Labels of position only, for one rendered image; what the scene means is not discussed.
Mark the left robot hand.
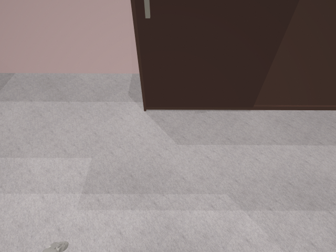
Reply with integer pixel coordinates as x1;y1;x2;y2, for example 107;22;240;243
42;241;69;252

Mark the wardrobe door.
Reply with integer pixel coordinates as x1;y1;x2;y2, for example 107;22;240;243
255;0;336;105
134;0;299;108

